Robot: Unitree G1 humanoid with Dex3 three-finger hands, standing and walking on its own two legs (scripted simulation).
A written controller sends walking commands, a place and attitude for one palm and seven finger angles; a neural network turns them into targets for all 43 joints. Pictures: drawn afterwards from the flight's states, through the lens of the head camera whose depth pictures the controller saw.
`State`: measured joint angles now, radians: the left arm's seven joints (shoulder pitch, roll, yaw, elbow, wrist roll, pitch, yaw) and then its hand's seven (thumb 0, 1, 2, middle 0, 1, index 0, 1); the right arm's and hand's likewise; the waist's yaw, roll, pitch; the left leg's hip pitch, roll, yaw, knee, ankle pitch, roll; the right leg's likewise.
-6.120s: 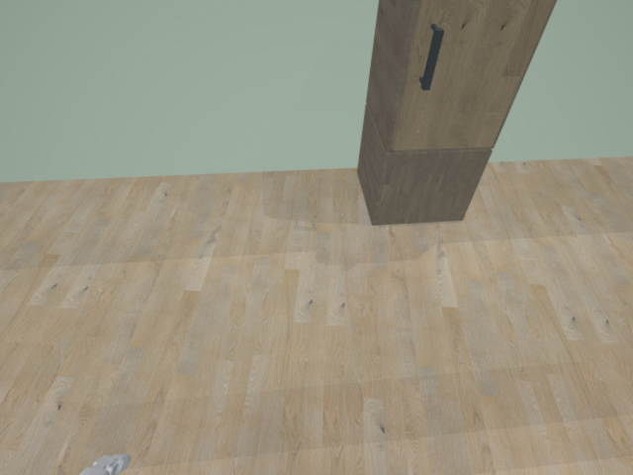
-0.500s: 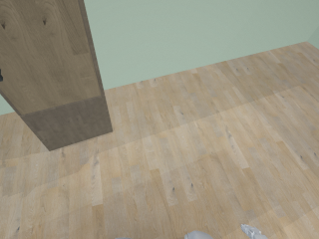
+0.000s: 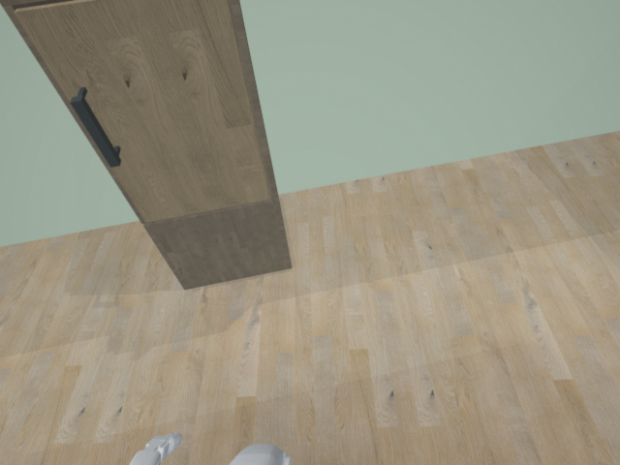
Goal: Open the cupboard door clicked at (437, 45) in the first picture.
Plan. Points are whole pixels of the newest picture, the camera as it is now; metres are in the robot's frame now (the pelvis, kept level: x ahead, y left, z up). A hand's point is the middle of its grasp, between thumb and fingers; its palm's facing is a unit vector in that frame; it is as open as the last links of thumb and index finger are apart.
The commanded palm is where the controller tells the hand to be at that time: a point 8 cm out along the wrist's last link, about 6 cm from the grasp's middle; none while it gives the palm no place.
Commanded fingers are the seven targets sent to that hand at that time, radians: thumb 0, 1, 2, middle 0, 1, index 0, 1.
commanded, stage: turn to face it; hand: left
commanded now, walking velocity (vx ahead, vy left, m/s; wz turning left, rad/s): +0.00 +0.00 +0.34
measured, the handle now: (99, 128) +0.80 +0.50 +0.00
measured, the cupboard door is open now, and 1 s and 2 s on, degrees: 0 0 0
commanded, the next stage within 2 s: take the last steps up to it in 0.18 s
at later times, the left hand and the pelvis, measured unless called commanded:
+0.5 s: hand out of the picture -0.05 +0.27 -0.18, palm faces +0.22 -0.95 -0.20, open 7.4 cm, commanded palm none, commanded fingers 0.00 0.90 0.90 -0.20 -0.30 -0.20 -0.30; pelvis -0.01 +0.07 +0.00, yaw +9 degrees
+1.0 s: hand out of the picture +0.14 +0.24 -0.16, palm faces +0.26 -0.94 -0.21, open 7.3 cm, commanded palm none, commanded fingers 0.00 0.90 0.90 -0.20 -0.30 -0.20 -0.30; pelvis +0.10 +0.05 +0.00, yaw +13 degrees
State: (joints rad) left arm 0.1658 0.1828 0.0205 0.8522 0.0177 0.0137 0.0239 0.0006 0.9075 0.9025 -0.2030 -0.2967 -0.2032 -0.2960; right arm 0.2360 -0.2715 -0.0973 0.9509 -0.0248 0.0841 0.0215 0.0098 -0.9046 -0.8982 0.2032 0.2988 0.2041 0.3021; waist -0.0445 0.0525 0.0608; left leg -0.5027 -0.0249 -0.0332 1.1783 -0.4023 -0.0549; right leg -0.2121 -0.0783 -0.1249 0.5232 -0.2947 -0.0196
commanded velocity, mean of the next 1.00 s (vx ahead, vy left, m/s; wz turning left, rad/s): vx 0.22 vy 0.05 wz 0.14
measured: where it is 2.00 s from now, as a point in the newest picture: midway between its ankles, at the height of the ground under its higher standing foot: (272, 434)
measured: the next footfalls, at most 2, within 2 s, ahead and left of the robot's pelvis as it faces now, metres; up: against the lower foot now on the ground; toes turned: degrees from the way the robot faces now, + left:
left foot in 0.30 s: +0.00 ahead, +0.15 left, +0.00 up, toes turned +13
right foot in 0.88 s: +0.19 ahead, -0.03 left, +0.00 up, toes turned +4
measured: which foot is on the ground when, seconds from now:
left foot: up 0.00-0.28, down 0.30-0.88, up 0.90-1.00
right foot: down 0.00-0.32, up 0.34-0.86, down 0.88-1.00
